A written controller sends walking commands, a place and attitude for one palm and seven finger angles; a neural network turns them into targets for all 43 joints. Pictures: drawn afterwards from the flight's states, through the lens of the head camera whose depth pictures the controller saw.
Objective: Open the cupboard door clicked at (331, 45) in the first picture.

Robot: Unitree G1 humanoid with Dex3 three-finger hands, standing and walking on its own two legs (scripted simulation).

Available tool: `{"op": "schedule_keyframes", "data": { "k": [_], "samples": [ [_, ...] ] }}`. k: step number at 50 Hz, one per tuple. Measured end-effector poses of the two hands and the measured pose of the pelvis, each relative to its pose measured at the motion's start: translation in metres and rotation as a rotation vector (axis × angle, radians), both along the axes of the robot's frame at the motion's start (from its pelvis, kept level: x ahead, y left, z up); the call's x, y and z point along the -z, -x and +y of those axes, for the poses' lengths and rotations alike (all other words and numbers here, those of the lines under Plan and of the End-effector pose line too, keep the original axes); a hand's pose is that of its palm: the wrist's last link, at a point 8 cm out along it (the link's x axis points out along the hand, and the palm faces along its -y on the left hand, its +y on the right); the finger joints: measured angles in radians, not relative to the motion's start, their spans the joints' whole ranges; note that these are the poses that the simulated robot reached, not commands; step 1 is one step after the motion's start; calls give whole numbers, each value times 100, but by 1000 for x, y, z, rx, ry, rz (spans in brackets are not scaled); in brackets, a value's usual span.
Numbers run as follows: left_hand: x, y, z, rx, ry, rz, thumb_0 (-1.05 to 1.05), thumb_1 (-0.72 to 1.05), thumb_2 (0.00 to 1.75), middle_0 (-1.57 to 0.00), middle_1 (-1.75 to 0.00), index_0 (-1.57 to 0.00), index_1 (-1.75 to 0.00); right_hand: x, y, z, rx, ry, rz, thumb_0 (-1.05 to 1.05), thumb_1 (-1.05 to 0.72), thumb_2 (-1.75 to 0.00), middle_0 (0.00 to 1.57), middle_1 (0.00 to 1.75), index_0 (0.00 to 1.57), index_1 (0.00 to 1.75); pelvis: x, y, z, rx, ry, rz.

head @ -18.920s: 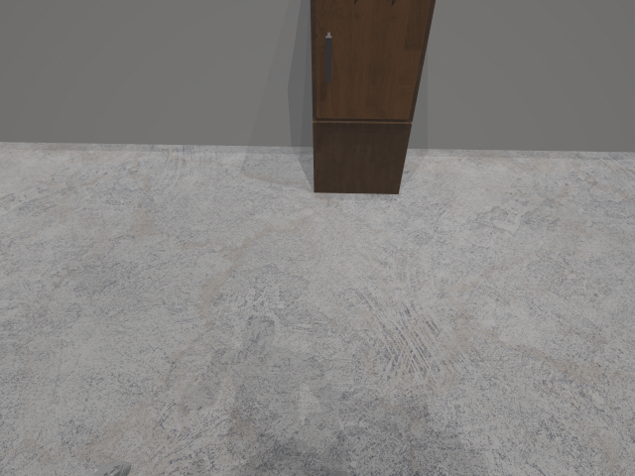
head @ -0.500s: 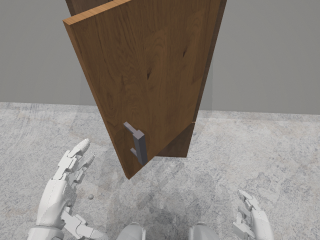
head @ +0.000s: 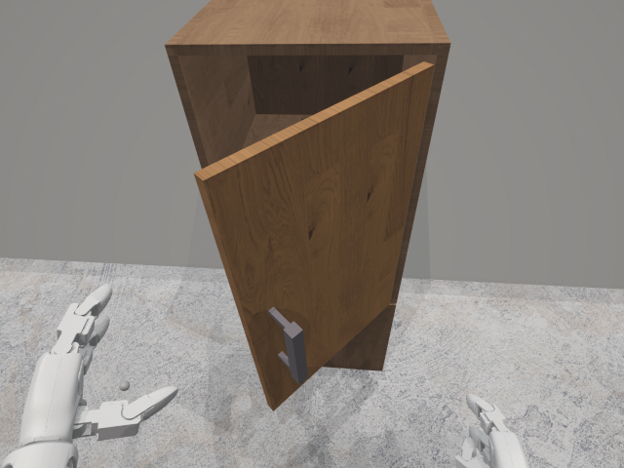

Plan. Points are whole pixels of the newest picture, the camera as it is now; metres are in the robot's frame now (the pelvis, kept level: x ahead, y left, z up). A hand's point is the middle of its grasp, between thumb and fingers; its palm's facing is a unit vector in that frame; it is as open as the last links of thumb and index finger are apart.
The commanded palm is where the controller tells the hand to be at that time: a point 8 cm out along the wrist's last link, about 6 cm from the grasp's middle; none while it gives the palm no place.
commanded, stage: draw the hand back to the body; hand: left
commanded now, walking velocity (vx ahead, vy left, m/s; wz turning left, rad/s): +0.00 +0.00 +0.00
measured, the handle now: (288, 346) +0.32 +0.08 -0.07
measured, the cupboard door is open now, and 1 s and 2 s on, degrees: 48 48 48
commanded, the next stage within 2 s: step back with the hand held close in 0.70 s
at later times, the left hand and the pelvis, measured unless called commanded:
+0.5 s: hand (61, 325) +0.19 +0.25 +0.18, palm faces +0.45 -0.79 -0.41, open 7.7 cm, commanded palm +0.14 +0.29 +0.19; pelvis +0.00 -0.01 +0.02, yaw -1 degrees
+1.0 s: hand (56, 334) +0.18 +0.25 +0.18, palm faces +0.40 -0.78 -0.48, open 7.4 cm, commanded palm +0.12 +0.29 +0.20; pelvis -0.03 -0.01 +0.02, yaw -2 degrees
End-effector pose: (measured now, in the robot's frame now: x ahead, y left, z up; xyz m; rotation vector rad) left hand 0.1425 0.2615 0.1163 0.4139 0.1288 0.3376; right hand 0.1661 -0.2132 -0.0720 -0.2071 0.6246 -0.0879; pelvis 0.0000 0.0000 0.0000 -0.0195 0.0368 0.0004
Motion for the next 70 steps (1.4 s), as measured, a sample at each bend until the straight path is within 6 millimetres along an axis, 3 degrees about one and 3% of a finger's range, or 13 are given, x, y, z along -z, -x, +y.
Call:
{"op": "schedule_keyframes", "data": {
  "k": [11, 20, 30, 46, 52, 59, 70],
  "samples": [
    [-55, -7, 20, -36, -86, -162, 0, 43, 70, -19, -31, -19, -30, -17, -14, 0, -37, -2, -24, 2, -90, -90, 20, 30, 20, 30, -16, -6, -3, 11, -2, -72],
    [-92, -7, 30, -63, -155, -294, 0, 73, 83, -20, -31, -20, -30, -20, -14, -9, -36, 7, -9, 2, -90, -90, 20, 30, 20, 30, -21, -3, -6, 20, -3, -100],
    [-76, -5, 21, -42, -104, -236, 1, 87, 89, -21, -31, -20, -30, -17, 1, -21, -5, 18, 29, 2, -90, -90, 20, 30, 20, 30, -23, 2, -10, 30, -4, -112],
    [-91, 1, 24, -27, -165, -298, 1, 89, 90, -21, -31, -21, -30, -19, 15, -23, 9, 16, 38, 2, -90, -90, 20, 30, 20, 30, -25, 18, -12, 26, 1, -94],
    [-86, 2, 24, 41, -197, -242, 1, 89, 90, -21, -31, -21, -30, -19, 28, -30, 66, 38, 72, 2, -90, -90, 20, 30, 20, 30, -25, 29, -4, 39, -5, -48],
    [-85, 16, 30, 83, -226, -224, 1, 89, 90, -21, -31, -21, -30, -18, 50, -32, 119, 57, 109, 2, -90, -90, 20, 30, 20, 30, -23, 45, 4, 46, -15, -39],
    [-80, 49, 40, 63, -235, -286, 1, 89, 90, -21, -31, -21, -30, -17, 84, -19, 95, 66, 101, 2, -90, -90, 20, 30, 20, 30, -15, 78, 10, 41, -12, -43]
  ]
}}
